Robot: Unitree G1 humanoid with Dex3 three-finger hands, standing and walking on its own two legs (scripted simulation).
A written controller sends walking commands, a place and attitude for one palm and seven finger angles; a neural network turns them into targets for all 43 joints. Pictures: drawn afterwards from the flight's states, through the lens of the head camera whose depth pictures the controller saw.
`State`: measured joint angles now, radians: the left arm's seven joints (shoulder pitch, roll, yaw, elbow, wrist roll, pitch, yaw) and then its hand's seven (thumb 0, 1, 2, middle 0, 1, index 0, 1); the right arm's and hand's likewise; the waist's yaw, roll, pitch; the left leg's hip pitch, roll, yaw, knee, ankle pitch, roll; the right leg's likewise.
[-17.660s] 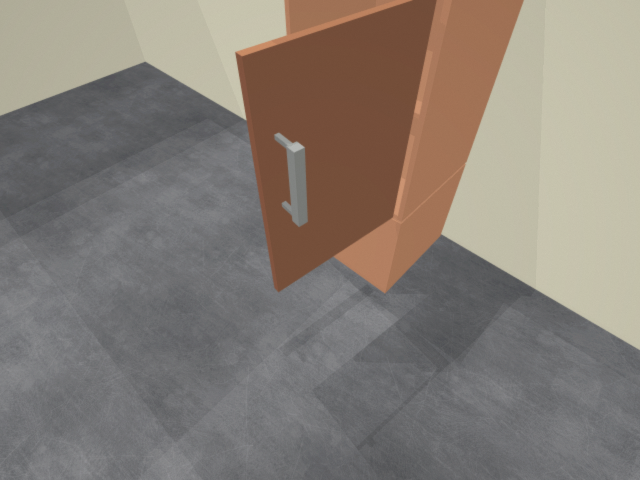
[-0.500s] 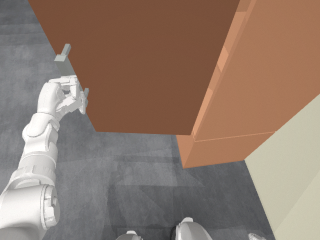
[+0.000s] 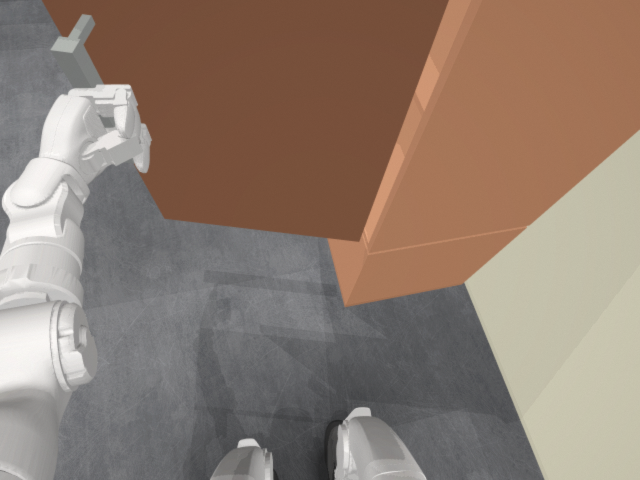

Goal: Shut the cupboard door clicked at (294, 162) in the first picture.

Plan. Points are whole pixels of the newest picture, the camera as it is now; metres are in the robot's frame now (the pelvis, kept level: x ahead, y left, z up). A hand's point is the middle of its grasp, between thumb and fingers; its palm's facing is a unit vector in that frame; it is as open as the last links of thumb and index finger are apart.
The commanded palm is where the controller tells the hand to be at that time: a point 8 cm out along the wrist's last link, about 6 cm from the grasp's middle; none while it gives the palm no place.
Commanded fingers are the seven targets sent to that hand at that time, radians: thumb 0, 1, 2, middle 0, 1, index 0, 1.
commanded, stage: push the door shut along its arc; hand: left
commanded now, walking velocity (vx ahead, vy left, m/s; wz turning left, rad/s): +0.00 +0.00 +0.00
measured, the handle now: (108, 97) +0.58 +0.22 +0.08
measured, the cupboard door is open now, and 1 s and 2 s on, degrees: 72 61 56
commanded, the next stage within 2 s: pull the fist back off the door in 0.98 s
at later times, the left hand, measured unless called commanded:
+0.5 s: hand (183, 99) +0.56 +0.13 +0.09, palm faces -0.36 -0.93 +0.01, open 3.1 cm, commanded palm +0.56 +0.18 +0.08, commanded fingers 0.00 0.90 0.90 -1.30 -1.50 -1.30 -1.50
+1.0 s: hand (204, 79) +0.59 +0.11 +0.09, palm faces -0.41 -0.91 -0.02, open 3.3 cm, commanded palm +0.62 +0.12 +0.08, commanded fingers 0.00 0.90 0.90 -1.30 -1.50 -1.30 -1.50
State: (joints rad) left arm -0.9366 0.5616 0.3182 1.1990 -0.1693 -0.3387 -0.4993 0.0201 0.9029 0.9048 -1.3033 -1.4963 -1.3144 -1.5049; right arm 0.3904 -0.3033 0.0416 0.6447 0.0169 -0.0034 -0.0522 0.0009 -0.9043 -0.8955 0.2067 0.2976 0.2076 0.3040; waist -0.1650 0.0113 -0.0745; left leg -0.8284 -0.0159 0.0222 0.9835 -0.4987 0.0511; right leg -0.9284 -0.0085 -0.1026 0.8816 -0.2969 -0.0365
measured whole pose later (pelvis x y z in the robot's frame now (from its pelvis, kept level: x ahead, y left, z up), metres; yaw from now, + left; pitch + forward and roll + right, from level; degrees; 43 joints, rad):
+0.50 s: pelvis +0.01 +0.00 -0.01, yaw -2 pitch +25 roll -3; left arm -1.15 0.64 0.33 1.27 -0.09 -0.25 -0.54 0.02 0.90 0.90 -1.30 -1.50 -1.30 -1.50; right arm 0.40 -0.29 0.06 0.62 0.00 0.00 -0.05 0.00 -0.90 -0.90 0.21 0.30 0.21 0.30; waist -0.25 0.03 -0.08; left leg -0.95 0.01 0.03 1.07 -0.55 0.06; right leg -1.05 0.02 -0.09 0.94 -0.32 -0.03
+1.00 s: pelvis +0.01 +0.00 -0.03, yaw -1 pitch +28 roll -4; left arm -1.36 0.66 0.20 1.35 -0.06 -0.18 -0.51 0.02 0.95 0.98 -1.30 -1.50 -1.30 -1.50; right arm 0.41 -0.29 0.05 0.69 -0.02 -0.03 -0.05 0.00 -0.90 -0.90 0.21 0.30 0.21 0.30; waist -0.28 0.04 -0.08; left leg -1.04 0.01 0.00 1.13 -0.58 0.05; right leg -1.13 0.01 -0.13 0.99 -0.35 -0.04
